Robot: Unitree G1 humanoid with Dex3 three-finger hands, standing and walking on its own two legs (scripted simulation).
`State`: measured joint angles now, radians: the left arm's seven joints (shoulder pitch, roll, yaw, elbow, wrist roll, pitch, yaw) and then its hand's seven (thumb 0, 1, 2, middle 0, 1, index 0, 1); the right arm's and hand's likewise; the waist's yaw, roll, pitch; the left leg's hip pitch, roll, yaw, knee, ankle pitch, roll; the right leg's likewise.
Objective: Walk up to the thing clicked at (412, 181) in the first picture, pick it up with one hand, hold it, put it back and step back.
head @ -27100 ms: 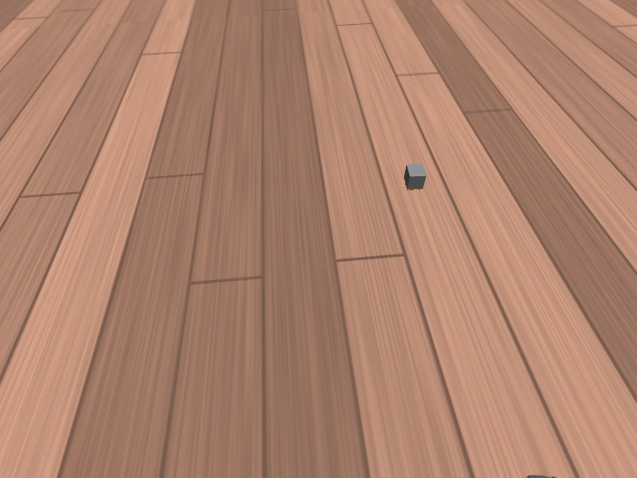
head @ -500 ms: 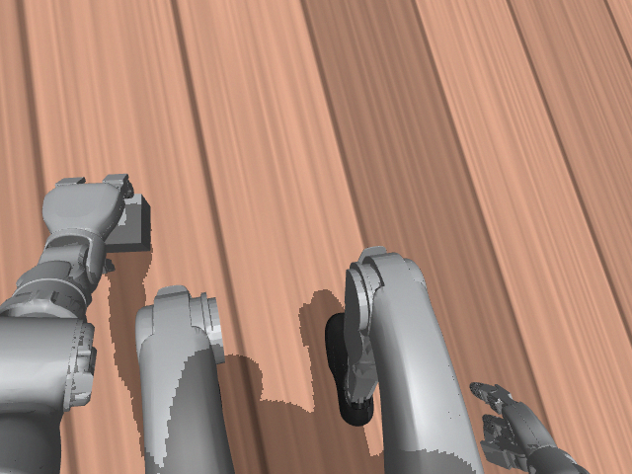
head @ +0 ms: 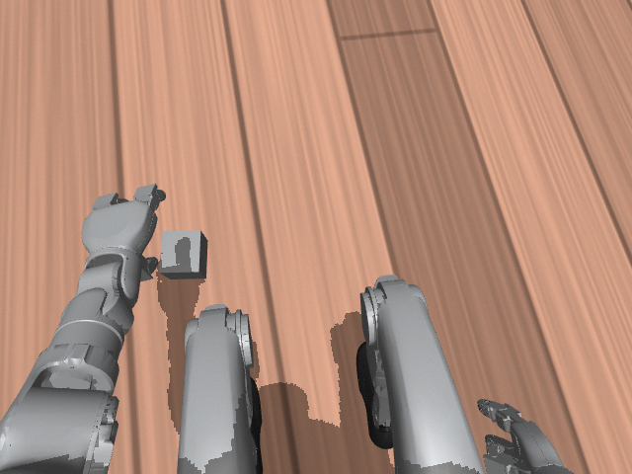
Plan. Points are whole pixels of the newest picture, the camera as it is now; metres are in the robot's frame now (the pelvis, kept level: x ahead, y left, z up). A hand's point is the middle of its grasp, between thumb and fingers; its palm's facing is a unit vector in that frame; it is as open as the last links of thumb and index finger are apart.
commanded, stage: home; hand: left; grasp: from above
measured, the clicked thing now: (185, 255) +0.46 +0.22 -0.39
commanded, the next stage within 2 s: none
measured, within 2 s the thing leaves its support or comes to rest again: neither
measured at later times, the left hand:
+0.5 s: hand (90, 365) +0.26 +0.19 +0.07, palm faces -0.19 -0.80 -0.57, open 7.4 cm
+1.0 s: hand out of the picture +0.23 +0.18 +0.25, palm faces +0.13 -0.97 -0.21, open 7.4 cm
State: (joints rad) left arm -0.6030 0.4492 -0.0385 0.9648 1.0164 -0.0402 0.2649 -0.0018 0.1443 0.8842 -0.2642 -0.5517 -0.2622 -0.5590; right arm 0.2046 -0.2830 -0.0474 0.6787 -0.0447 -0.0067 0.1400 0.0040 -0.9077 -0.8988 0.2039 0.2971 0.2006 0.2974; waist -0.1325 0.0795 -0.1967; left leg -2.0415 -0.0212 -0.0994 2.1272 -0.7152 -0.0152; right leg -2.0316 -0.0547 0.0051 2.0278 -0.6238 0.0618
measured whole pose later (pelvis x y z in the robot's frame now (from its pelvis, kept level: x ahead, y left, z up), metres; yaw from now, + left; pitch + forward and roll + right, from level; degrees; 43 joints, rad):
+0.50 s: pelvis +0.01 -0.01 +0.17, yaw +2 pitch +23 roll -3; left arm 0.08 0.30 -0.09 0.26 0.34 0.21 0.13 0.01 0.89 0.89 -0.21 -0.30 -0.22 -0.30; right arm 0.07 -0.21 0.00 0.56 0.04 -0.07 -0.05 0.01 -0.91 -0.90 0.20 0.30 0.20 0.30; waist -0.05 0.03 -0.20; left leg -1.37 0.01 -0.08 1.57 -0.61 -0.02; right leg -1.37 -0.05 -0.02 1.50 -0.53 0.04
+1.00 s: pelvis +0.07 -0.01 +0.29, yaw +3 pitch +11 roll -3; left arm 0.51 0.22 0.04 -0.16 -0.07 0.48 0.05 0.01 0.91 0.90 -0.20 -0.30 -0.20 -0.30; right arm 0.31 -0.22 0.04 0.50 0.02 -0.20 -0.19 0.01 -0.91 -0.90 0.20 0.30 0.20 0.30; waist -0.04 0.06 -0.19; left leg -0.72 0.04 -0.07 1.03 -0.51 -0.02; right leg -0.71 -0.04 -0.05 0.95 -0.43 0.04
